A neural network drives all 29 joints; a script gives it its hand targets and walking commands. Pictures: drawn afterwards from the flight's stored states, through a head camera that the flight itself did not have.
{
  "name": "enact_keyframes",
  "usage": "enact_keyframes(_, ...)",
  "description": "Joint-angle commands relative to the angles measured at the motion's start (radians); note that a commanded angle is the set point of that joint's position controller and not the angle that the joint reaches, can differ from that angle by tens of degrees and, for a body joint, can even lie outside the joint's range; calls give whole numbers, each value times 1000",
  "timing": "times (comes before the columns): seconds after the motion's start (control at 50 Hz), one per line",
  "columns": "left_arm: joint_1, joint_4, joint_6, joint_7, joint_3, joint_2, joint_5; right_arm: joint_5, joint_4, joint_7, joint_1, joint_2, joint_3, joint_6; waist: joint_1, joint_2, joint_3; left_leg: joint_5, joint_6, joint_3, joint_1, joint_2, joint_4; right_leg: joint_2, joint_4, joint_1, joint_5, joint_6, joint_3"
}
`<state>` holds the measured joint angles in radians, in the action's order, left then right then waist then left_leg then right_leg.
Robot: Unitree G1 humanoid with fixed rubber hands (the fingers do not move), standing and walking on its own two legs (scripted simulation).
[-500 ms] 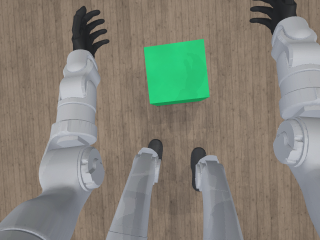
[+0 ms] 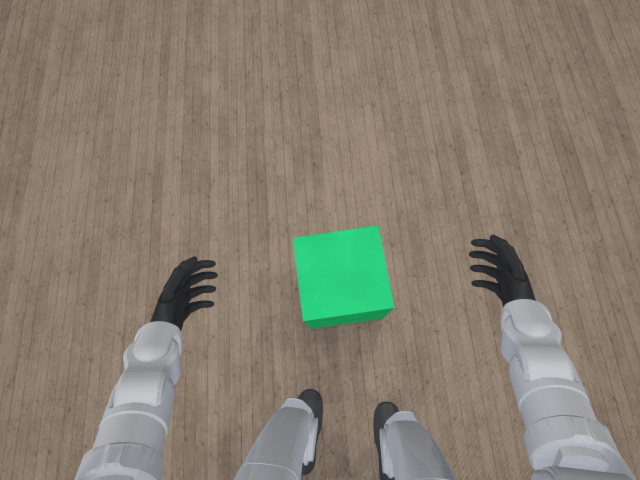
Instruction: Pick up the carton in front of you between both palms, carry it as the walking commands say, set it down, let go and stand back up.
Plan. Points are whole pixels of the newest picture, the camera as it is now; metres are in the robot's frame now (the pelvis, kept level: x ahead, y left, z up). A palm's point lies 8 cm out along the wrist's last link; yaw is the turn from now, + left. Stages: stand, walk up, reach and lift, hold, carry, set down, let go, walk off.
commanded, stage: let go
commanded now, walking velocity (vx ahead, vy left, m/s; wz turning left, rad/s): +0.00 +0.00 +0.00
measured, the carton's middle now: (341, 281) +0.44 +0.02 -0.61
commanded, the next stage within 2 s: stand in 0.84 s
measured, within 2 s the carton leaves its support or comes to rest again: neither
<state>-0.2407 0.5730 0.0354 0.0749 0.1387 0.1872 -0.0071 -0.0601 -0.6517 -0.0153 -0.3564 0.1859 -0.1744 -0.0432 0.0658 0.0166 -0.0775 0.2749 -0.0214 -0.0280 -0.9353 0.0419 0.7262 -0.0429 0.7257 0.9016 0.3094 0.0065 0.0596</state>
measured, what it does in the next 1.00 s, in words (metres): stands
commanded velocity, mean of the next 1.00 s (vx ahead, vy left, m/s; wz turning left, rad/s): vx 0.00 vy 0.00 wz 0.00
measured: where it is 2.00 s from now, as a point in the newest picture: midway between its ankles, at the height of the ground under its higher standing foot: (347, 452)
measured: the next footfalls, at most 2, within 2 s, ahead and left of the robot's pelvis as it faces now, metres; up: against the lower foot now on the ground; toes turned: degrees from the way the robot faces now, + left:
none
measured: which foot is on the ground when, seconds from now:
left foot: down 0.00-1.00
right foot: down 0.00-1.00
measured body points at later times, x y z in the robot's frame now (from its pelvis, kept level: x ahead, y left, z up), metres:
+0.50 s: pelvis +0.03 -0.02 +0.04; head +0.05 -0.02 +0.49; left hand +0.19 +0.21 -0.04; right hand +0.20 -0.25 -0.04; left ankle +0.02 +0.10 -0.70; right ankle +0.00 -0.12 -0.70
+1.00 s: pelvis +0.04 -0.01 +0.03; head +0.04 +0.00 +0.48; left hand +0.17 +0.25 -0.06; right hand +0.17 -0.26 -0.06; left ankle +0.02 +0.10 -0.70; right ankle +0.00 -0.12 -0.70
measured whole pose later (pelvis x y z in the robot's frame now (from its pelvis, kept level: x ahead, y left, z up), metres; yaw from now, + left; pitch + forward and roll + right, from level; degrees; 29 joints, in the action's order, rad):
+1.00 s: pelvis +0.04 -0.01 +0.03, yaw +2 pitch +1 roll +0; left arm 0.28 0.59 -0.03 -0.02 0.03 0.27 -0.05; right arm -0.04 -0.66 0.00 0.31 0.24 -0.02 0.04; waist 0.00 -0.04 -0.04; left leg 0.30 -0.02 -0.05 -0.24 0.05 0.51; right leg -0.01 0.52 0.20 0.34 -0.01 0.02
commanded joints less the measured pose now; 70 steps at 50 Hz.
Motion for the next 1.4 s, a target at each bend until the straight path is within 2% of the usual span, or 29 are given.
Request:
enact_keyframes(0.0, 97, -109, -38, -9, -12, 76, 16, 11, 100, 8, 54, 90, 1, 43, -7, 7, -520, -564, 57, -55, 666, -38, -38, -11, -93, -189, -266, -2, -36)
enact_keyframes(0.14, 334, -194, -63, -16, -60, 91, 38, 29, 172, 26, 300, 100, 41, 75, -17, 7, -343, -537, 57, -42, 757, -27, -166, -5, -213, -456, -309, 0, -28)
enact_keyframes(0.3, 433, -235, -31, -1, -79, 113, 38, 43, 250, 46, 483, 97, 90, 45, -61, -66, -73, -275, 42, -1, 776, -4, -300, 19, -331, -688, -269, 16, -24)
enact_keyframes(0.42, 431, -236, 29, 2, -65, 128, 9, 57, 297, 71, 526, 99, 115, -15, -62, -46, 80, -164, 36, 14, 828, 5, -327, 34, -379, -708, -180, 11, -23)
enact_keyframes(0.54, 433, -235, 78, 0, -54, 129, -14, 60, 324, 84, 518, 105, 118, -62, -48, -8, 145, -152, 36, 20, 867, 9, -325, 37, -388, -728, -165, 4, -22)
enact_keyframes(0.66, 428, -243, 97, 2, -54, 124, -20, 48, 332, 82, 534, 109, 112, -84, -57, -29, 143, -179, 34, 21, 902, 11, -316, 33, -376, -742, -214, 7, -25)
enact_keyframes(0.68, 380, -296, 149, -27, -53, 162, -39, 57, 282, 64, 579, 119, 106, -55, -64, -13, 84, -168, 37, 28, 878, 27, -292, 34, -341, -793, -293, 4, -12)
enact_keyframes(0.7, 407, -293, 164, -38, -63, 153, -28, 61, 287, 54, 572, 116, 108, -50, -68, -36, 89, -173, 33, 25, 863, 25, -287, 34, -326, -800, -326, 6, -15)
enact_keyframes(0.82, 415, -303, 188, -58, -85, 128, -7, 70, 302, 46, 542, 117, 123, -52, -65, -43, 110, -189, 30, 15, 834, 14, -282, 26, -319, -788, -293, 1, -34)
enact_keyframes(0.84, 486, -127, 43, -86, -75, 184, -35, 12, 128, 9, 669, 184, 113, 14, -70, -148, 150, 99, 57, -90, 657, -110, -352, 108, -363, -669, 205, 7, 5)
enact_keyframes(0.86, 515, -129, -11, -100, -75, 191, -57, -5, 122, -6, 666, 222, 101, 39, -62, -112, 216, 188, 55, -110, 607, -110, -363, 125, -384, -629, 287, 3, 57)
enact_keyframes(0.9, 484, -94, -72, -102, -84, 170, -57, 8, 95, -2, 631, 178, 114, 82, -64, -45, 173, 127, 44, -130, 573, -106, -355, 141, -348, -635, 200, -9, 82)
enact_keyframes(0.94, 486, -56, -105, -95, -87, 165, -45, 24, 70, 10, 613, 156, 123, 115, -52, 9, 43, -17, 25, -143, 616, -110, -329, 139, -296, -702, 26, -13, 71)
enact_keyframes(1.0, 501, -7, -124, -95, -93, 181, -34, 32, 33, 14, 627, 162, 124, 135, -50, 11, -37, -249, 9, -149, 664, -115, -275, 137, -260, -732, -135, -10, 59)
enact_keyframes(1.04, 523, 21, -122, -100, -97, 189, -30, 34, 7, 10, 660, 172, 124, 132, -53, 11, -41, -329, 4, -144, 675, -112, -249, 135, -244, -726, -201, -5, 48)
enact_keyframes(1.22, 606, 99, -94, -115, -111, 193, -11, 41, -56, -6, 737, 181, 136, 104, -57, -15, -10, -466, -11, -130, 673, -100, -193, 130, -201, -719, -333, -6, 8)
enact_keyframes(1.38, 643, 149, -71, -123, -116, 191, -6, 42, -94, -16, 749, 177, 144, 82, -59, -19, 18, -477, -24, -134, 678, -96, -185, 127, -202, -728, -335, -12, -14)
